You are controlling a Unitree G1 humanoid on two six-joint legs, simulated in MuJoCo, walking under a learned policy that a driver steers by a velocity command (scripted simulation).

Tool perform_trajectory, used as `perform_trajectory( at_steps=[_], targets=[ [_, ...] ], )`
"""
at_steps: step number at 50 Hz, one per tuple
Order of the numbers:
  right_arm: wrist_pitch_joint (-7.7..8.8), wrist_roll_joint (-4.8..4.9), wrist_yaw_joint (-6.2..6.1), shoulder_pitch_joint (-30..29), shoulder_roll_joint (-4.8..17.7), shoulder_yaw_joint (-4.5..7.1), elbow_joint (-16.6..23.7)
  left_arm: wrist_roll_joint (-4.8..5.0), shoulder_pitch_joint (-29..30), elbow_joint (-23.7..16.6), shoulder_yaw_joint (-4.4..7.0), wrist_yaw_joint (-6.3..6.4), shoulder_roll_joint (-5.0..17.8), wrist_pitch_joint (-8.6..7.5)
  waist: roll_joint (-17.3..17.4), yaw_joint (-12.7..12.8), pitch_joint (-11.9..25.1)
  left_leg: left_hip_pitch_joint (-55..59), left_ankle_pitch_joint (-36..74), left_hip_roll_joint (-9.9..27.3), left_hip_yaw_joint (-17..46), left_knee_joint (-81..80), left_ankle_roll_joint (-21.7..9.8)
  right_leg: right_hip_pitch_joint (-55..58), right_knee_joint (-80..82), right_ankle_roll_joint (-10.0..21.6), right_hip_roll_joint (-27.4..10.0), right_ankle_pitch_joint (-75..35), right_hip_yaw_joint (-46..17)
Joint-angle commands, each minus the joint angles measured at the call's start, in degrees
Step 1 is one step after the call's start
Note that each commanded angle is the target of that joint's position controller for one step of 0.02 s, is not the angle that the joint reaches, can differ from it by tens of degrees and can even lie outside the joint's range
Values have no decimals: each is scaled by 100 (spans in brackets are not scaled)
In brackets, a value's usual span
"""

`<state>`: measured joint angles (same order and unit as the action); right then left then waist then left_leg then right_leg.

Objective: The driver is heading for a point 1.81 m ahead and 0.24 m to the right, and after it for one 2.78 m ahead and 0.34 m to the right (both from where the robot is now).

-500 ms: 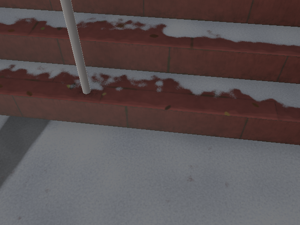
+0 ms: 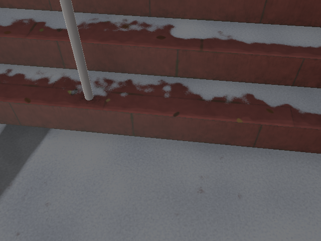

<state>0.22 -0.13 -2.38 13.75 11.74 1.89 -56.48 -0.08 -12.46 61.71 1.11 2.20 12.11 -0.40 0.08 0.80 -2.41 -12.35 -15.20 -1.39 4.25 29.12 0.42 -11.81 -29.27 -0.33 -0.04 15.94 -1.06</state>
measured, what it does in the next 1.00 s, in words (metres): walks ahead: right foot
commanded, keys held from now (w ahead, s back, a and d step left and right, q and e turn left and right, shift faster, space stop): no key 0.22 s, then w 0.78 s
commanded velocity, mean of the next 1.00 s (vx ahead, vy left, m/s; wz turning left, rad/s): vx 0.28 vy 0.00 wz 0.00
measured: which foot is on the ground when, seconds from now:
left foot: down 0.00-0.94, up 0.96-1.00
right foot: down 0.00-0.48, up 0.50-0.90, down 0.92-1.00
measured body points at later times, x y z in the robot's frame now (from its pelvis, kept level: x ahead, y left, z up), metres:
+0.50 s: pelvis +0.05 +0.02 -0.01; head +0.05 +0.03 +0.44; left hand +0.03 +0.28 -0.16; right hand +0.06 -0.23 -0.15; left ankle +0.02 +0.12 -0.74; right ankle +0.00 -0.12 -0.73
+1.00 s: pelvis +0.29 -0.03 -0.01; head +0.33 -0.03 +0.43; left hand +0.47 +0.22 -0.12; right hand +0.24 -0.28 -0.16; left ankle +0.09 +0.12 -0.64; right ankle +0.39 -0.11 -0.74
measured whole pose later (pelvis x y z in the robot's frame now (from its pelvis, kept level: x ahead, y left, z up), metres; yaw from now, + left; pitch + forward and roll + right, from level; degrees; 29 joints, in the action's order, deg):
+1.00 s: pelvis +0.29 -0.03 -0.01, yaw +0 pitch +1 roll +0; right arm 5.4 1.3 -0.1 24.1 13.1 1.3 -59.5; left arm 0.8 -2.4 49.1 2.4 -2.0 14.3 -5.9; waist 0.5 -2.0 -2.7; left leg -10.6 -25.4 0.4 4.0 62.8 -2.0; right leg -26.0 -33.0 4.2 1.7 8.7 3.7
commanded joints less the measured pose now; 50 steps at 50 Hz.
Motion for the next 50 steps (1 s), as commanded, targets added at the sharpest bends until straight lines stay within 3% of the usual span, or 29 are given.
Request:
perform_trajectory(
  at_steps=[1, 11, 12, 14, 16, 18, 19, 20, 22, 23, 24, 25, 26, 27, 28, 29, 31, 33, 36, 40, 42, 43, 44, 45, 46, 47, 48, 49, 50],
  targets=[
    [44, 4, -18, 161, 553, 90, 87, 1, -221, -125, 85, 18, 569, -38, 0, -5, 11, -34, 780, 133, 73, -485, -139, -127, 558, 114, -116, -497, -103],
    [28, 12, -23, 242, 489, 39, -193, 4, -423, -84, 54, 18, 481, -42, -4, -28, -39, -60, 733, 121, 34, -496, -121, -148, 582, 128, -94, -492, -89],
    [21, 10, -24, 352, 413, 17, -276, 3, -548, -18, 38, 21, 415, -37, -23, -31, 98, -5, 149, 51, -42, -509, -129, -97, 634, 147, -46, 109, -47],
    [16, 66, -45, 350, 521, 56, -284, 76, -596, -37, 110, 52, 618, -17, -163, -17, -199, -449, -1738, -150, -213, -262, -260, -363, 673, 369, -35, 2030, -172],
    [135, 93, -21, 186, 461, 41, -169, 122, -745, -99, 153, 45, 749, -100, -379, 68, -584, -1053, -2161, -75, -189, 33, -380, -503, 1016, 703, -476, 3007, -851],
    [329, 129, 66, 17, 207, -9, -70, 160, -1096, -49, 259, 6, 1013, -224, -949, 157, -556, -1414, -1190, -115, -530, 965, -319, -126, 1666, 1180, -1341, 3316, -2105],
    [399, 144, 110, -51, 200, -11, -35, 160, -1057, -84, 300, -8, 1099, -254, -1038, 131, -616, -1343, -871, 47, -495, 1348, -360, -320, 1921, 1387, -1717, 3232, -2605],
    [449, 159, 149, 1, 240, 7, -42, 144, -869, -181, 296, -24, 1066, -276, -936, 7, -639, -1158, -893, 144, -457, 1396, -444, -546, 1984, 1403, -1779, 3034, -2628],
    [507, 191, 179, 577, 143, 8, -240, 220, -237, -435, 278, -74, 1023, -271, -924, -440, -658, 66, -896, 115, -595, 164, -634, -1260, 1711, 1060, -1348, 2533, -1810],
    [507, 165, 170, 995, 233, 64, -448, 246, -43, -543, 264, -85, 952, -264, -702, -594, -628, 827, -501, 8, -568, -344, -590, -1617, 1224, 835, -921, 2016, -1267],
    [504, 129, 155, 1598, 533, 165, -633, 215, 101, -641, 201, -101, 702, -304, 54, -763, -393, 1554, -618, 537, 352, -774, -678, -2092, -56, 562, -451, 1222, -601],
    [523, 150, 180, 2340, 1174, 327, -738, 191, 168, -828, 129, -107, 375, -413, 1564, -921, -94, 2262, -1465, 1701, 2434, -1747, -1237, -3008, -1970, 248, 178, 862, 319],
    [606, 48, 246, 2347, 1194, 282, -712, 241, 238, -944, 152, -108, 470, -523, 1611, -819, -221, 2063, -1628, 2353, 3752, -2082, -1729, -3625, -3194, 300, 175, 1522, -87],
    [675, 37, 254, 1849, 800, 163, -560, 297, 151, -926, 178, -159, 589, -585, 867, -522, -530, 1965, -1421, 2293, 3339, -1982, -1682, -4012, -3843, 414, -178, 1143, -362],
    [709, 51, 280, 1544, 623, 107, -438, 291, 45, -856, 175, -215, 581, -630, 581, -389, -511, 1947, -1048, 2011, 2644, -1966, -1474, -4090, -3952, 507, -362, 583, -366],
    [694, 65, 306, 1330, 639, 89, -352, 228, 94, -852, 208, -234, 625, -666, 366, -305, -467, 1946, -507, 1824, 2126, -2013, -1286, -4101, -3787, 535, -503, 142, -285],
    [600, 34, 300, 1387, 386, -12, -346, 146, 293, -911, 263, -295, 663, -668, 425, -293, -357, 1847, 952, 1486, 1220, -2052, -1045, -3817, -3337, 444, -648, -345, -91],
    [520, 4, 234, 1604, 444, -24, -374, 126, 524, -1014, 210, -352, 445, -614, 494, -344, -301, 1690, 1707, 1315, 717, -2083, -1053, -3640, -2860, 274, -598, -663, 149],
    [475, -8, 122, 1570, 721, 0, -272, 124, 1476, -1433, 77, -377, 230, -582, 424, -495, -535, 937, 1713, 1127, 290, -2324, -1049, -2994, -1382, 111, -383, -1342, 400],
    [511, 109, 87, 1752, 928, 80, -339, 193, 1946, -1725, 63, -442, 446, -557, 602, -460, -689, 971, 1719, 1375, 173, -2484, -1048, -2350, -442, 233, -232, -1716, 391],
    [486, 129, 85, 1658, 962, 120, -340, 189, 1873, -1797, 119, -477, 633, -582, 595, -262, -566, 1437, 2508, 1522, 77, -2160, -924, -2132, -174, 417, -176, -1579, 336],
    [461, 100, 86, 1557, 1039, 152, -306, 178, 1633, -1775, 181, -481, 769, -594, 673, -82, -315, 1636, 3546, 1551, 3, -1772, -849, -1734, -172, 515, -56, -1444, 395],
    [415, 58, 86, 1467, 1101, 179, -280, 177, 1133, -1661, 272, -467, 932, -591, 780, 208, 93, 1717, 4663, 1512, -109, -1125, -765, -1047, -254, 630, 122, -1281, 510],
    [359, 7, 96, 1378, 1033, 159, -226, 210, 165, -1374, 411, -428, 1148, -562, 763, 671, 673, 1481, 5231, 1282, -286, -10, -625, 141, -219, 788, 267, -1223, 581],
    [356, -62, 119, 1286, 916, 91, -70, 185, -907, -1126, 523, -361, 1459, -517, 454, 1078, 1403, 251, 4020, 1052, -364, 1608, -464, 1943, -348, 1089, -523, -929, -326],
    [468, -27, 200, 2061, 6, -134, -3, 38, -1474, -964, 614, -368, 1932, -491, -1288, 617, 2401, -1846, 152, -104, -371, 3973, -93, 3787, 441, 2028, -2074, 733, -3314],
    [654, 103, 256, 1881, 304, -81, -100, 39, -1281, -969, 464, -391, 1446, -498, -1318, 687, 2382, -2512, -1538, -144, 465, 4865, -238, 3620, 1446, 2021, -2184, 1252, -4588],
    [756, 275, 282, 1233, 774, 52, 137, 72, -661, -1048, 374, -384, 1155, -539, -1021, 512, 1285, -3033, -1179, 210, 336, 5111, -364, 2717, 1528, 1693, -2020, 1107, -3687],
    [794, 271, 247, 795, 891, 71, 252, 61, -75, -1194, 310, -399, 985, -575, -404, 325, 762, -2804, -564, 552, 180, 4867, -408, 1661, 1653, 1525, -1821, 337, -2791]
  ],
)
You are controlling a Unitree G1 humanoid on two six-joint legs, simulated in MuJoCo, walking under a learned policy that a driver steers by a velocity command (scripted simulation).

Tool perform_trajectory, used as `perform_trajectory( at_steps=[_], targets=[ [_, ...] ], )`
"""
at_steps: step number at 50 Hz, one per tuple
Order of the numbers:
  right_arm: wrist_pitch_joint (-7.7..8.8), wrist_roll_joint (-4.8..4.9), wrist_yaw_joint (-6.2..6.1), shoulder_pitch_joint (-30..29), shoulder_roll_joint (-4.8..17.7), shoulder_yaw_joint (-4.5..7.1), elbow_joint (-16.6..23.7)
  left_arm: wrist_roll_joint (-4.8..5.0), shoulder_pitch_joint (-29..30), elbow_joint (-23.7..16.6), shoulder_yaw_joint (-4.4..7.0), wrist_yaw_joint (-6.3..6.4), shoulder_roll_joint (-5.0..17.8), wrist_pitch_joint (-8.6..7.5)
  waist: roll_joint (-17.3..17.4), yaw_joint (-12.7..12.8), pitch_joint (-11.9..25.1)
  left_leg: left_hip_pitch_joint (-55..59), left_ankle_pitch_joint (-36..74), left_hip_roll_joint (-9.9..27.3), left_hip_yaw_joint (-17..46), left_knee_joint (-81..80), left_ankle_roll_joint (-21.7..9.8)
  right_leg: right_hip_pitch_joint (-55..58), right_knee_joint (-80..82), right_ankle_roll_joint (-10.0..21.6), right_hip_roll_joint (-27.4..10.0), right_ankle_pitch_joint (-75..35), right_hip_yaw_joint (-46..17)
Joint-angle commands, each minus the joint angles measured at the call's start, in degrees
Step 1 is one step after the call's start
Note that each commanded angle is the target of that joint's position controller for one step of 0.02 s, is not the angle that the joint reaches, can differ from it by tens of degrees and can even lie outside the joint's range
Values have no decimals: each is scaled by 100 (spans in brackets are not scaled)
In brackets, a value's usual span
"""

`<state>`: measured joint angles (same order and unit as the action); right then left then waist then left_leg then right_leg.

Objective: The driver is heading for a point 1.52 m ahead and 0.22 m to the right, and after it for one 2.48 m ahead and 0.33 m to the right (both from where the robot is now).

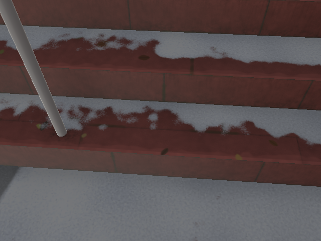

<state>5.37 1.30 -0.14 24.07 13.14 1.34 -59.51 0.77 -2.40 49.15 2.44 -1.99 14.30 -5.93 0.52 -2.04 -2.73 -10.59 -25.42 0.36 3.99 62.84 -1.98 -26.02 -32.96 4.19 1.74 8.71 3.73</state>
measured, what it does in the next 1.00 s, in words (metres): walks ahead: left foot, then right foot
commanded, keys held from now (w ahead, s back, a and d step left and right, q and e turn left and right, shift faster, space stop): w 0.44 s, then no key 0.56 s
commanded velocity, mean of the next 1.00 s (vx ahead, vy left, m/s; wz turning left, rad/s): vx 0.32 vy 0.00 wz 0.00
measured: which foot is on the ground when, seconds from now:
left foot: up 0.00-0.44, down 0.46-1.00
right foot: down 0.00-0.48, up 0.50-0.82, down 0.84-1.00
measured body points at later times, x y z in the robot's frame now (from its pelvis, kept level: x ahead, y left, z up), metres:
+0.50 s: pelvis +0.29 +0.04 +0.00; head +0.33 +0.05 +0.45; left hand +0.27 +0.32 -0.14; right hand +0.50 -0.20 -0.08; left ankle +0.40 +0.14 -0.72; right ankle +0.11 -0.09 -0.69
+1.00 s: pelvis +0.42 +0.03 +0.02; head +0.43 +0.02 +0.47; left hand +0.54 +0.29 -0.11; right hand +0.51 -0.22 -0.13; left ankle +0.40 +0.14 -0.72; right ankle +0.45 -0.09 -0.72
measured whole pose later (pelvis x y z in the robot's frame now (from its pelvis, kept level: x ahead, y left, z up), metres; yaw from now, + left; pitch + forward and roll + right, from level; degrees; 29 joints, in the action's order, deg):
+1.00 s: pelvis +0.42 +0.03 +0.02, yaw +0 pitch +1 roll +1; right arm 1.9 -1.5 -1.2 9.3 13.4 -0.3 -56.9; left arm -0.7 -7.8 55.5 1.6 1.2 13.5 -1.1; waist 0.7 -0.7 0.1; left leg -9.7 -15.4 -0.8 -3.3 24.5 -1.0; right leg -16.1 -27.0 -0.2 -1.1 11.4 -0.3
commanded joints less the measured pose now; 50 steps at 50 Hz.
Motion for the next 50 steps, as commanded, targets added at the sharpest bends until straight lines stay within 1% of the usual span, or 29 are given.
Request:
perform_trajectory(
  at_steps=[1, 3, 4, 6, 9, 13, 17, 20, 21, 22, 23, 24, 25, 26, 27, 28, 29, 31, 34, 38, 40, 41, 42, 43, 44, 45, 46, 48, 50],
  targets=[
    [259, 55, -34, -414, 750, 175, 582, -91, -760, 18, 136, -13, 633, -54, -150, 403, 530, -2649, 840, 600, 108, 1176, -159, 2262, 2154, 958, -1784, 328, -2620],
    [93, -12, -74, -203, 512, 198, 565, -144, -610, 96, 65, -57, 416, -85, -398, 55, 429, -2038, 1123, 836, 126, 750, -152, 1491, 2438, 869, -1424, -142, -1834],
    [25, -23, -84, -174, 404, 191, 575, -113, -705, 166, 62, -55, 429, -101, -435, 5, 357, -1990, 1143, 872, 73, 594, -126, 1307, 2553, 915, -1354, -285, -1626],
    [-45, -57, -101, -488, 438, 213, 727, -88, -903, 298, 82, -5, 582, -126, -403, -27, 124, -2284, 1422, 939, -13, 183, -16, 1111, 2744, 974, -1301, -451, -1325],
    [-22, -131, -93, -1279, 510, 231, 1027, -71, -1274, 405, 113, 116, 759, -89, -270, 161, -51, -2926, 2319, 973, -59, -869, 154, 1386, 2841, 969, -1303, -645, -1176],
    [57, -86, -6, -2229, 403, 161, 1308, -14, -1677, 487, 124, 208, 906, -45, -242, 474, -104, -2563, 3311, 643, -360, -2508, 212, 1623, 2841, 739, -1110, -829, -747],
    [109, -40, 83, -2890, 497, 125, 1600, 15, -1959, 612, 173, 239, 1025, 32, -255, 663, -166, -2622, 3054, 498, -337, -3221, 161, 2476, 2508, 707, -1373, -1020, -779],
    [154, -45, 146, -2842, 691, 147, 1747, 22, -1989, 663, 230, 250, 1108, 109, -389, 467, -61, -2382, 2328, 372, -358, -3514, -76, 3031, 1959, 568, -1639, -1783, -879],
    [185, -49, 142, -2535, 837, 208, 1716, 3, -1863, 620, 253, 253, 1181, 137, -483, 251, 170, -1872, 2131, 214, -495, -3592, -193, 3101, 1487, 486, -1577, -2761, -812],
    [202, -55, 119, -1756, 1039, 319, 1497, -32, -1756, 564, 223, 250, 1121, 165, -455, -155, 681, -812, 2235, 28, -663, -3761, -384, 2994, 541, 368, -1323, -3650, -616],
    [207, -201, 67, -713, 1390, 429, 1240, -116, -1629, 361, 135, 264, 978, 165, -316, -572, 1485, 924, 3046, 499, -214, -3392, -669, 2081, -902, 165, -999, -3274, -458],
    [152, -421, 42, -74, 1981, 566, 1108, -149, -2272, 222, -93, 217, 301, 56, 1080, -356, 2464, 3396, 4060, 2117, 2188, -3399, -1657, -361, -3224, -360, -19, -445, -105],
    [107, -352, 73, 51, 1527, 447, 1016, -68, -2376, 472, -54, 169, 499, -54, 1200, -430, 2952, 3540, 4668, 2449, 3317, -3961, -1971, -942, -4211, -397, 287, 2668, -972],
    [109, -284, 81, -493, 1268, 334, 1152, 105, -1944, 371, 59, 138, 964, -110, 873, -329, 2135, 2752, 4888, 2205, 2350, -4014, -1638, -1269, -4483, -304, -43, 2456, -1232],
    [115, -217, 85, -1082, 1078, 278, 1264, 121, -1610, 297, 52, 182, 927, -80, 533, -111, 1465, 1897, 5471, 1934, 1403, -4085, -1417, -1291, -4216, -338, -378, 2063, -951],
    [118, -191, 107, -1480, 898, 218, 1298, 18, -1417, 285, 52, 252, 843, 6, 181, 74, 1019, 1078, 5577, 1664, 922, -4298, -1272, -1107, -3778, -417, -584, 1771, -763],
    [128, -195, 112, -1715, 781, 176, 1300, -42, -1439, 301, 82, 313, 805, 111, 174, 288, 852, 420, 5496, 1477, 604, -4542, -1142, -642, -3392, -461, -745, 1556, -753],
    [154, -278, 148, -1934, 721, 138, 1195, -107, -1799, 400, -11, 347, 418, 271, 313, 600, 904, -402, 6080, 1230, 52, -4707, -1152, 294, -2740, -588, -724, 1136, -651],
    [130, -282, 110, -2092, 901, 153, 1095, -143, -1417, 268, -107, 379, 288, 326, 522, 568, 1003, -562, 6592, 1013, -478, -4645, -1134, 756, -1320, -712, -569, 511, -458],
    [-36, -239, 42, -1816, 959, 128, 868, -126, -937, 207, -56, 363, 489, 442, 545, 368, 1143, -284, 5148, 1128, -306, -4617, -1040, 1083, -432, -668, -501, -212, -512],
    [-117, -197, 36, -1805, 764, 48, 775, -145, -1161, 388, -32, 368, 485, 498, 612, 465, 985, -628, 3406, 1035, -249, -4511, -859, 1664, 127, -530, -391, -507, -375],
    [-148, -180, 53, -1656, 640, 3, 698, -202, -988, 368, 5, 392, 608, 528, 506, 413, 698, -748, 2451, 845, -188, -4475, -608, 1738, 638, -398, -425, -778, -457],
    [-129, -224, 51, -1470, 543, -45, 648, -274, -703, 230, 51, 411, 839, 496, 125, 277, 543, -827, 1707, 656, -130, -4365, -336, 1922, 1013, -248, -797, -1608, -886],
    [-102, -316, 54, -949, 581, -29, 525, -246, -568, 184, 127, 453, 1185, 501, -454, -121, 580, -974, 845, 279, -298, -4207, -109, 2185, 827, -6, -1142, -2333, -1160],
    [-121, -326, 11, -700, 542, -46, 433, -184, -436, 233, 97, 437, 964, 517, -718, -248, 638, -706, 701, 155, -383, -4337, 30, 1920, 836, 197, -1144, -1737, -1151],
    [-177, -301, -45, -1038, 678, -33, 450, -116, -371, 261, 70, 380, 697, 513, -580, -59, 467, -469, 979, 134, -447, -4378, 98, 1585, 939, 80, -908, -853, -1060],
    [-242, -237, -104, -1324, 794, -4, 472, -150, -411, 286, 40, 348, 570, 480, -428, 99, 386, -433, 1159, 138, -467, -4284, 89, 1490, 1024, -66, -777, -695, -977],
    [-346, -289, -168, -1390, 774, -17, 459, -152, -376, 362, 57, 325, 617, 409, -581, 79, 426, -307, 1453, 200, -420, -4277, 104, 1538, 1015, -197, -649, -976, -849],
    [-370, -277, -169, -1300, 773, -9, 377, -131, -500, 485, 62, 321, 594, 384, -446, 97, 540, -196, 1750, 228, -420, -4218, 129, 1704, 901, -195, -627, -1362, -802]
  ],
)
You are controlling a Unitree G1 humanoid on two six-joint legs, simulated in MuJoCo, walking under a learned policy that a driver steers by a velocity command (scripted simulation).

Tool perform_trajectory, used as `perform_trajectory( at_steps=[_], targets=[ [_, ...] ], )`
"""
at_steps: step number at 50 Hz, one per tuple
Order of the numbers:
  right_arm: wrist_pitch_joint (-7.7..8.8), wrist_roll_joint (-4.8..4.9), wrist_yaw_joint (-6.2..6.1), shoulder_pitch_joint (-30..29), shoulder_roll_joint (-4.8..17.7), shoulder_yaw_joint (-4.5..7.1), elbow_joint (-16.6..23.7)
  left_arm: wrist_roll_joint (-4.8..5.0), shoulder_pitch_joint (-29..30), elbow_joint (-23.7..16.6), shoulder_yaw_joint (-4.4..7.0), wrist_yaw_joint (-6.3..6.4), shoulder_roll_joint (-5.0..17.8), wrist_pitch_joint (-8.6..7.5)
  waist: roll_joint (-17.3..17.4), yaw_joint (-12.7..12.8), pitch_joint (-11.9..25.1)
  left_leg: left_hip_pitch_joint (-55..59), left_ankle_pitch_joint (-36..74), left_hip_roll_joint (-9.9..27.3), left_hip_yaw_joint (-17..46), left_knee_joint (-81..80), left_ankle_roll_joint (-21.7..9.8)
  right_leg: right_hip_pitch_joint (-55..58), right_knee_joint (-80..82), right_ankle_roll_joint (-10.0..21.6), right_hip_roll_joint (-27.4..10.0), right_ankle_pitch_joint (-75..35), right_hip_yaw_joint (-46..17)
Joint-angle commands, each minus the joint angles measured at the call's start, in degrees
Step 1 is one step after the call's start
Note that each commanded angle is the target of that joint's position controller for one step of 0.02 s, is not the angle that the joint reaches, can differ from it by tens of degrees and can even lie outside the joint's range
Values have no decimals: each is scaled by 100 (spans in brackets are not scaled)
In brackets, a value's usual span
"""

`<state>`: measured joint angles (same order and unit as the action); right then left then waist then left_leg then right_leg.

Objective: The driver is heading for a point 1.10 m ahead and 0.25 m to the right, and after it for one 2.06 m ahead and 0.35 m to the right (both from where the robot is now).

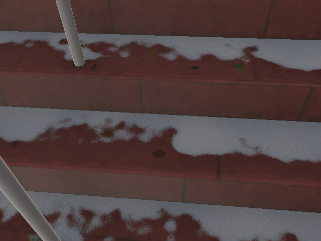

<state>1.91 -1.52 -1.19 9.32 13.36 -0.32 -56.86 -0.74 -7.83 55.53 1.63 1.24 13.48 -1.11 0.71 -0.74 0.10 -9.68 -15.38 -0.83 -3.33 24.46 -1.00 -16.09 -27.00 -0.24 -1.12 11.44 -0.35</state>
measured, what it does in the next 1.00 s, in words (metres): shifts its weight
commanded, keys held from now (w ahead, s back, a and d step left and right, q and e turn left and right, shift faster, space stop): no key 0.62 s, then w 0.38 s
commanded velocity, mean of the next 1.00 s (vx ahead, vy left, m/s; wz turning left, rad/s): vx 0.11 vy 0.00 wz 0.00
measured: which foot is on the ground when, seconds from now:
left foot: down 0.00-1.00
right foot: down 0.00-0.98, up 1.00-1.00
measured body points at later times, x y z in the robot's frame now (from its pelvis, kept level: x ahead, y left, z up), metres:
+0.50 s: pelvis +0.02 -0.01 +0.00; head +0.03 -0.02 +0.45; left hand +0.10 +0.24 -0.14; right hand +0.04 -0.27 -0.15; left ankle -0.03 +0.11 -0.74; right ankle +0.03 -0.12 -0.74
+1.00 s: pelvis +0.06 +0.00 -0.01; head +0.07 +0.01 +0.43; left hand +0.10 +0.25 -0.17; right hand +0.04 -0.25 -0.16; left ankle -0.03 +0.11 -0.74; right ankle +0.03 -0.12 -0.73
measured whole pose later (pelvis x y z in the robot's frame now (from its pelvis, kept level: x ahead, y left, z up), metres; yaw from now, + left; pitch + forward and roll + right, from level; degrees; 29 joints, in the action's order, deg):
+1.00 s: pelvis +0.06 +0.00 -0.01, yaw +1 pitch +2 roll +0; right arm 4.2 0.8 -1.9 19.5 11.2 1.7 -63.6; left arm 0.6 -15.7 58.5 2.2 1.0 12.4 -2.9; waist -0.7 -1.1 1.7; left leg -9.9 -25.4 -0.1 -1.7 33.4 -1.4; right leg -18.7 -41.0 2.2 0.1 19.9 0.6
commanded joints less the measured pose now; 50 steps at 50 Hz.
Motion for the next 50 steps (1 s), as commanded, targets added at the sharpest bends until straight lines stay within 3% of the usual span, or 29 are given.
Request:
perform_trajectory(
  at_steps=[1, 5, 8, 9, 13, 16, 17, 30, 31, 32, 34, 39, 42, 45, 47, 48, 49, 50],
  targets=[
    [-20, 25, -61, 175, 742, 162, 82, 26, 27, -118, 146, 3, 681, -97, -402, -16, 306, -258, 905, 354, 305, -346, 35, 789, 264, 263, -337, -1808, -384],
    [-75, 63, -58, 222, 702, 180, -72, 15, 52, -41, 130, -1, 673, -66, -235, 18, 451, -120, 1323, 387, 294, -239, 93, 987, 188, 324, -341, -2242, -368],
    [-117, 63, -75, 246, 723, 200, -160, 16, 106, 5, 132, 9, 712, -44, -136, 13, 417, -74, 1310, 384, 285, -230, 116, 972, 204, 346, -329, -2212, -358],
    [-142, 63, -53, 343, 615, 174, -231, 19, 44, 55, 96, -19, 594, -27, -125, 7, 379, -47, 1305, 419, 283, -226, 123, 970, 204, 338, -342, -2189, -343],
    [-184, 58, -49, 387, 693, 190, -343, 18, 87, 111, 98, -35, 655, 10, -78, -1, 228, -62, 1139, 421, 281, -274, 139, 894, 275, 321, -296, -1918, -316],
    [-227, 5, -139, 434, 616, 132, -437, 3, 99, 122, 115, -60, 670, 82, -69, -7, 152, -114, 1093, 405, 268, -340, 136, 889, 302, 253, -238, -1784, -260],
    [-222, 39, -130, 423, 723, 160, -440, 27, 61, 124, 107, -47, 648, 52, -20, 18, 109, -100, 1061, 411, 281, -329, 156, 850, 342, 266, -237, -1686, -263],
    [-196, 39, -154, 653, 547, 138, -640, 23, -94, 232, 90, 14, 591, 69, -81, -20, -82, -239, 564, 425, 282, -501, 165, 748, 574, 221, -155, -993, -215],
    [-182, 38, -181, 623, 619, 164, -630, 22, -63, 216, 119, 49, 683, 62, -73, -21, -56, -246, 480, 392, 279, -518, 164, 735, 587, 225, -126, -900, -212],
    [-176, 26, -197, 690, 510, 139, -679, 6, -135, 261, 92, 72, 581, 66, -73, -17, 61, -220, 148, 364, 241, -592, 166, 799, 668, 211, -90, -472, -180],
    [-180, 58, -231, 712, 460, 141, -721, 16, -152, 281, 99, 119, 578, 92, -107, 5, -151, -425, -560, 246, 153, -573, 118, 637, 753, 208, 18, 661, -160],
    [-90, 140, -234, 881, 408, 182, -632, 91, -406, 200, 132, 92, 595, -1, -280, 10, -610, -1108, -1785, 210, 163, 14, -228, 10, 629, 568, -146, 2622, -539],
    [66, 147, -191, 938, 278, 191, -591, 110, -622, 151, 166, 68, 644, -66, -323, 58, -561, -1463, -1630, 255, 235, 359, -391, 167, 559, 829, -480, 2647, -1063],
    [194, 225, -125, 1081, 173, 174, -536, 142, -654, 45, 178, 42, 661, -143, -389, -36, -444, -1197, -988, 175, 226, 529, -498, 150, 520, 1049, -655, 1839, -1336],
    [266, 226, -87, 1356, 360, 244, -616, 165, -446, -82, 179, 10, 588, -232, -54, -173, -248, -506, 311, 225, 374, 407, -546, -56, -156, 914, -268, 131, -657],
    [279, 250, -78, 1610, 563, 325, -695, 153, -375, -138, 162, -4, 467, -289, 459, -225, -27, 61, 1317, 399, 670, 294, -614, -317, -927, 722, 122, -674, -19],
    [274, 261, -65, 2106, 790, 418, -803, 128, -259, -198, 143, -24, 384, -355, 1000, -411, 158, 908, 2358, 796, 1298, 81, -859, -1062, -1876, 483, 409, -818, 435],
    [257, 242, -64, 2684, 778, 439, -906, 117, -30, -269, 95, -79, 296, -409, 1281, -709, 182, 1707, 3234, 1580, 2234, -337, -1316, -2094, -2851, 296, 472, 386, 650]
  ],
)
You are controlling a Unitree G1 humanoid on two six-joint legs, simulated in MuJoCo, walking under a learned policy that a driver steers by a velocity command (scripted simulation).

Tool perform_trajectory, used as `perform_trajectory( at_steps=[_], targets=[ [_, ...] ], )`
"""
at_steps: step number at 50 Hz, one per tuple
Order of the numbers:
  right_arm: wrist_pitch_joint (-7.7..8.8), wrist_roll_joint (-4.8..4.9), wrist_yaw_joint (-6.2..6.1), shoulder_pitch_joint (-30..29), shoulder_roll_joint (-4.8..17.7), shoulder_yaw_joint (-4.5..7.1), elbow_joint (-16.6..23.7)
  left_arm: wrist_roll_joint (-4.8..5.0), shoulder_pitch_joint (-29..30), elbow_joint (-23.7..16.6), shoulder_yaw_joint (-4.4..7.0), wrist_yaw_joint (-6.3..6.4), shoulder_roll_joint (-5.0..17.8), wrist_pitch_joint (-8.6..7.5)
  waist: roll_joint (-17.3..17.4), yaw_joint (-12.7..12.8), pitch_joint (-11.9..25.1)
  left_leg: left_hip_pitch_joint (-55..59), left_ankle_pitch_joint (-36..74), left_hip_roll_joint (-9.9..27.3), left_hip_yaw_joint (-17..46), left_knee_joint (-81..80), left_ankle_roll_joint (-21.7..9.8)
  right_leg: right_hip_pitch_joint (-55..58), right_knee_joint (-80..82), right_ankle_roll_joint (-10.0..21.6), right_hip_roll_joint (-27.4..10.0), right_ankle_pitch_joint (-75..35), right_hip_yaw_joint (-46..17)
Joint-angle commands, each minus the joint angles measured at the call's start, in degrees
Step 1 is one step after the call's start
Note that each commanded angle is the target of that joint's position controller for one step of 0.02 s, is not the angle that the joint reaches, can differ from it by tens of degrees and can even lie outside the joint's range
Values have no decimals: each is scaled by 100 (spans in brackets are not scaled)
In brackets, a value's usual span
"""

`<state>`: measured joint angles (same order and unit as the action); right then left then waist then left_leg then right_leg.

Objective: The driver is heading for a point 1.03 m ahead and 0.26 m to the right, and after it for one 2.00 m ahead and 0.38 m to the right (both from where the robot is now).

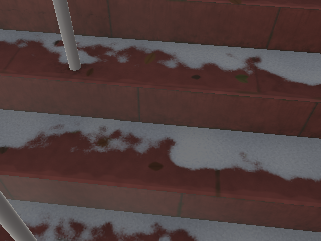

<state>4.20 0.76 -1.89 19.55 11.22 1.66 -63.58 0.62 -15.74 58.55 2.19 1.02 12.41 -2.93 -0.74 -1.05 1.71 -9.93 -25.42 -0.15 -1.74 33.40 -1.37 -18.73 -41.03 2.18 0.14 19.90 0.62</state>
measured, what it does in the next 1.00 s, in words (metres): climbs: right foot 0.18 m higher, then left foot 0.18 m higher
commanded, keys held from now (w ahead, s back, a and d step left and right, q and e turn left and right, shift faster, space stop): w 1.00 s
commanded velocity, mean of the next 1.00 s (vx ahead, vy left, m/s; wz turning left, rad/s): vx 0.47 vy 0.00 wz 0.00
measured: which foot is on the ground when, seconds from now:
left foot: down 0.00-0.36, up 0.38-0.94, down 0.96-1.00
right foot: up 0.00-0.34, down 0.36-1.00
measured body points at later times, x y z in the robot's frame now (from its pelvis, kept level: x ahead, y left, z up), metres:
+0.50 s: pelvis +0.23 -0.11 +0.11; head +0.24 -0.11 +0.56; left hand +0.36 +0.12 -0.01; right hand +0.30 -0.37 -0.03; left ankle +0.09 +0.08 -0.44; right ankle +0.31 -0.18 -0.55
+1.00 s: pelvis +0.52 -0.10 +0.24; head +0.52 -0.14 +0.69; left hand +0.36 +0.08 +0.11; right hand +0.77 -0.25 +0.17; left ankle +0.64 -0.03 -0.37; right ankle +0.34 -0.19 -0.49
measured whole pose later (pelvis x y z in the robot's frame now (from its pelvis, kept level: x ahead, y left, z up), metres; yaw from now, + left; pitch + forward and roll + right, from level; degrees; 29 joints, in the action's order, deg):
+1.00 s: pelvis +0.52 -0.10 +0.24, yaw -2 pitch +4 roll +5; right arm 3.9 -0.6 3.2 -4.0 5.6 -5.6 -41.7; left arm -1.0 -34.9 69.6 -2.9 1.0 3.6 -3.7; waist -0.8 2.4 4.7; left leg -51.3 -28.3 -1.2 -14.1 70.8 -8.7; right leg -1.3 -24.5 5.1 -5.7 0.8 3.2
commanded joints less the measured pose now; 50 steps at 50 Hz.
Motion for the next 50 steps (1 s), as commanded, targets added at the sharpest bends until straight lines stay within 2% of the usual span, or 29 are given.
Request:
perform_trajectory(
  at_steps=[1, 4, 8, 12, 13, 14, 15, 17, 18, 19, 20, 21, 22, 23, 24, 25, 27, 30, 32, 34, 37, 39, 42, 43, 44, 46, 48, 49, 50],
  targets=[
    [56, -51, -12, 1804, 989, 238, -249, 72, 1147, -691, 56, -94, 389, -233, 1319, -687, -428, 2180, 4499, 2275, 2809, -1499, -1687, -3092, -2655, -15, 129, 1428, 362],
    [100, -115, -19, 1630, 717, 140, -251, 262, 1518, -992, -13, -170, 144, -253, 560, -395, -934, 2723, 3602, 2391, 2409, -1766, -1469, -5245, -5066, 121, -458, 1329, -379],
    [-118, -161, -40, 1223, 292, -61, -204, 316, 1095, -1228, -208, -224, -328, -82, 659, 24, -1156, 1630, 2556, 1992, 1356, -2215, -1128, -5953, -8169, -30, -484, 1892, -205],
    [-152, -111, -146, 1157, 413, -142, -137, 170, 2777, -2694, -661, -258, -627, -188, 426, -142, -1607, 1061, 2431, 1786, 540, -2445, -496, -7270, -8085, -89, -694, 2120, -29],
    [-244, 58, -262, 1055, 429, -191, -121, 84, 3219, -3252, -833, -326, -659, -260, 354, 69, -1562, -15, 2068, 1381, 81, -2884, -277, -6338, -6128, -72, -971, 1733, 255],
    [-252, 79, -347, 1252, 450, -188, -95, -64, 3346, -3465, -904, -389, -685, -318, 211, 17, -1153, -1102, 2291, 1297, -17, -3473, -452, -4288, -4971, -37, -914, 551, 706],
    [-214, 155, -376, 1061, 998, -60, 85, -161, 3229, -3567, -927, -411, -655, -332, 305, 272, -486, -2108, 4141, 1262, -83, -3902, -600, -1595, -3711, 108, -637, 195, 1031],
    [-57, -55, -92, 1023, 1923, 136, 225, -47, 773, -2807, -297, -249, 401, -322, 1529, 1463, 1738, -425, 11293, 1473, -152, -1711, -638, 1085, -4014, 382, 404, 310, 1170],
    [-76, 33, -50, 904, 2141, 275, 277, -69, -15, -2544, -64, -186, 942, -215, 1917, 1969, 2142, 458, 12049, 1439, 187, -165, -439, 1182, -2594, 593, 428, 679, 215],
    [-3, 81, -10, 837, 1294, 180, 497, -298, -840, -1919, 189, -117, 1776, -211, -452, 1760, 2329, -945, 7712, 624, 594, 2086, -103, 2188, -645, 1327, -862, -223, -2920],
    [201, -76, 272, 1192, 604, 76, 327, -468, -1772, -1325, 245, -14, 2085, -136, -2319, 1354, 3298, -1274, 1476, -731, 1653, 4469, -182, 2692, 1896, 1467, -1847, -739, -5741],
    [315, 63, 504, 1243, 276, 140, 306, -500, -1372, -1351, 100, -52, 1437, -166, -1366, 1113, 3000, -1899, 1199, -783, 2475, 6222, -277, 2133, 2165, 1357, -2165, 468, -5985],
    [241, 77, 565, 276, 25, 55, 828, -210, -809, -1152, -12, -190, 920, -173, -684, 827, 1692, -2576, 1490, -443, 1820, 6475, -433, 1037, 2073, 1025, -1968, 1857, -5102],
    [189, 11, 492, -655, -119, -46, 1328, -121, -442, -839, -141, -272, 273, -205, -120, 626, 480, -3199, 1746, -106, 1373, 6433, -629, -176, 1809, 757, -1659, 2619, -4042],
    [115, -51, 423, -1012, -26, -57, 1560, -247, -89, -682, -205, -303, -165, -205, 292, 315, -14, -3290, 2138, 149, 1286, 6481, -822, -1024, 1486, 576, -1449, 2068, -3026],
    [45, 45, 443, -833, -117, -120, 1608, -380, -82, -410, -274, -338, -476, -166, -79, 80, -48, -3394, 2034, 112, 1207, 7383, -908, -1259, 1628, 634, -1423, 1734, -2711],
    [62, 115, 529, -512, -370, -302, 1794, -297, -506, 32, -371, -360, -763, -167, -396, -91, -262, -4687, 1899, -57, 1272, 8726, -1093, -750, 2173, 728, -1424, 940, -2270],
    [19, 77, 506, -622, -675, -536, 1965, -291, -366, 168, -416, -388, -659, -125, 47, -416, -426, -6058, 2401, 26, 1526, 8889, -1082, -814, 2032, 167, -1209, 160, -925],
    [-61, -6, 407, -849, -292, -483, 2017, -348, -52, 32, -464, -335, -460, -101, 152, -416, -386, -5776, 3256, -95, 1099, 7969, -709, -1457, 2238, 60, -949, -224, -88],
    [-121, -38, 277, -801, -479, -518, 1900, -361, -667, 297, -524, -339, -381, -132, -106, -238, -378, -6407, 3362, -165, 848, 8943, -457, -1140, 2198, 245, -1045, -130, -242],
    [-61, 34, 204, -1958, -704, -661, 2300, -320, -1590, 598, -496, -337, -159, -109, -333, 347, -700, -7984, 2795, -96, 734, 9061, -482, 198, 2201, 200, -1250, -458, -493],
    [31, 127, 277, -3284, -708, -795, 2794, -227, -2319, 795, -533, -188, -298, -56, -455, 841, -719, -8102, 2706, 9, 84, 8006, -387, 383, 2629, 133, -1207, -392, -630],
    [45, 80, 417, -4005, -771, -950, 3133, -76, -2806, 921, -471, 192, -101, -10, -647, 917, -701, -7656, 1971, 623, -803, 6794, -173, 1013, 3761, 463, -1660, -1548, -1045],
    [40, 37, 491, -4155, -772, -976, 3199, -31, -2956, 1013, -416, 266, -12, 48, -571, 954, -624, -7480, 1819, 705, -914, 6148, -220, 1524, 3927, 433, -1729, -2239, -868],
    [23, 73, 529, -3608, -778, -948, 2939, 33, -2409, 939, -459, 241, -135, 26, -847, 547, -88, -6036, 1781, 541, -1168, 5535, -451, 1552, 3782, 436, -1525, -4255, -154],
    [174, 82, 528, -3265, -332, -776, 2997, -70, -2519, 977, -390, 106, 356, -121, -1402, 78, 715, -2822, 751, -433, -1810, 4192, -795, 1208, 2934, 576, -1453, -10393, 377],
    [49, -64, 494, -1408, 264, -410, 2467, -183, -1927, 921, -282, 97, 871, -117, -2244, -1128, 1249, -1978, -22, -441, -802, 2819, -1082, 2571, 1232, 772, -1688, -12358, 147],
    [-27, -273, 515, -134, 719, -211, 2016, -296, -1569, 676, -239, 65, 868, -235, -1636, -1527, 1846, -207, 221, 297, 838, 2415, -1491, 1460, -187, 833, -1574, -11371, -64],
    [-225, -369, 376, 723, 1119, -10, 1486, -130, -1426, 484, -267, -162, 225, -399, 432, -1336, 2311, 1253, -1045, 1290, 3659, 142, -2194, -638, -2020, 697, -484, -7114, -307]
  ],
)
